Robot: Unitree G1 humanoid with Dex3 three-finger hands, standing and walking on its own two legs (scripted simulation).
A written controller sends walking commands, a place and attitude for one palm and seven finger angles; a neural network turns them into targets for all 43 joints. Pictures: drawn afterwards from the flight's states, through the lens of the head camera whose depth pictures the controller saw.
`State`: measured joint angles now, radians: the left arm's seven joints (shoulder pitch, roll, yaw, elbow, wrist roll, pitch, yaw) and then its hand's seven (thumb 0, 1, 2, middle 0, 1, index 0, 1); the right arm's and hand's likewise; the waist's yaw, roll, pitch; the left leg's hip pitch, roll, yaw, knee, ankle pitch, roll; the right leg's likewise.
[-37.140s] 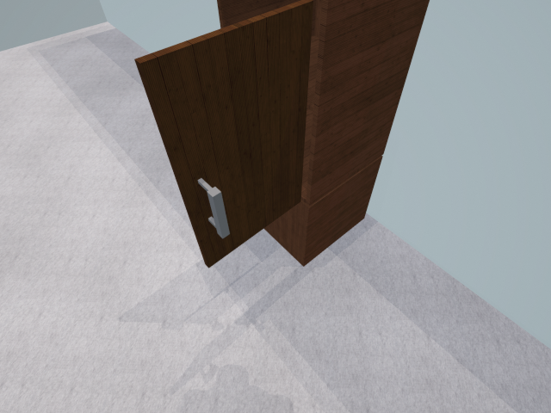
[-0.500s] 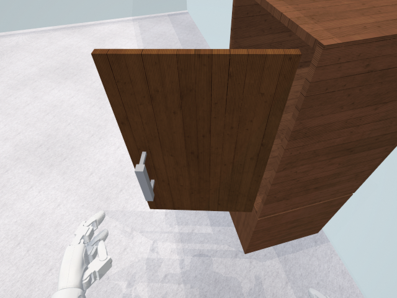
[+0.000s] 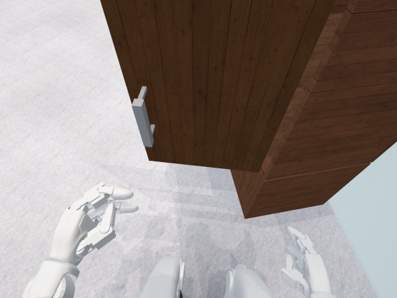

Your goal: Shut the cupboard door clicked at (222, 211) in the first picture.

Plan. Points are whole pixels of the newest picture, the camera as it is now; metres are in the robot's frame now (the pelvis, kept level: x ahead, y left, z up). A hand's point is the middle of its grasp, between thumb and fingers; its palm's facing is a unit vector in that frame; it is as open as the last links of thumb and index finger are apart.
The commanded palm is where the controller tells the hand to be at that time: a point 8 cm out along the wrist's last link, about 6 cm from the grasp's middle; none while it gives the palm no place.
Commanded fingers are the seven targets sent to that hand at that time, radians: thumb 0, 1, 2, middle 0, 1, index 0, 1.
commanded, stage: raise the hand and make a fist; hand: left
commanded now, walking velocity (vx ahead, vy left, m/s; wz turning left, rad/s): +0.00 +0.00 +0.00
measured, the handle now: (146, 118) +0.50 +0.18 +0.03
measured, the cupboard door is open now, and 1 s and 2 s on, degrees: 73 73 73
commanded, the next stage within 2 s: bring the fist close to the handle in 1.22 s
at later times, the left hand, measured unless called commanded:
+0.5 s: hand (89, 223) +0.23 +0.22 +0.05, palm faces -0.03 -1.00 -0.01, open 3.1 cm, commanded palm +0.21 +0.27 +0.05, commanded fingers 0.00 0.90 0.90 -1.30 -1.50 -1.30 -1.50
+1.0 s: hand (91, 218) +0.24 +0.22 +0.04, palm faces -0.05 -1.00 -0.01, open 3.1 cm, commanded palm +0.22 +0.27 +0.05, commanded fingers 0.00 0.90 0.90 -1.30 -1.50 -1.30 -1.50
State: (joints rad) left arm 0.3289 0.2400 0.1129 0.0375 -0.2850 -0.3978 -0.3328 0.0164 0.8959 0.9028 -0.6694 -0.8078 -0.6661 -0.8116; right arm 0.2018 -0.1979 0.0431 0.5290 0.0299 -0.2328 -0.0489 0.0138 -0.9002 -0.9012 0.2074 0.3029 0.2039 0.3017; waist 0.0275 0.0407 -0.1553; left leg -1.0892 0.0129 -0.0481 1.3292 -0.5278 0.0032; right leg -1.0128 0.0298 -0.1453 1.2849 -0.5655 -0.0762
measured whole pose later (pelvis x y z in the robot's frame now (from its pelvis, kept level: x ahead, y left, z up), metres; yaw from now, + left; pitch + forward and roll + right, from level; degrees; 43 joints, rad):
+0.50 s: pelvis +0.02 +0.04 +0.00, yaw -1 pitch +19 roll -4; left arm 0.42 0.23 0.11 -0.06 -0.26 -0.44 -0.23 0.02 0.90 0.90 -1.13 -1.31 -1.12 -1.31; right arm 0.20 -0.24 0.00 0.47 0.01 -0.18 -0.03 0.01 -0.90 -0.90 0.20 0.30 0.20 0.30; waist 0.01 0.03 -0.18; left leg -1.10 -0.01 0.00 1.32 -0.55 0.06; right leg -1.02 0.01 -0.10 1.26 -0.57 -0.02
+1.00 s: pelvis +0.02 +0.03 +0.00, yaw -1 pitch +19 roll -5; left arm 0.39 0.25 0.15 -0.02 -0.29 -0.41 -0.28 0.02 0.90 0.90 -1.30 -1.50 -1.30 -1.50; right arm 0.25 -0.24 0.01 0.49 0.02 -0.16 -0.03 0.01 -0.90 -0.90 0.21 0.30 0.20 0.30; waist 0.00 0.04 -0.19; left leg -1.11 0.00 -0.02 1.33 -0.56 0.06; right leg -1.03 0.02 -0.11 1.26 -0.57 -0.03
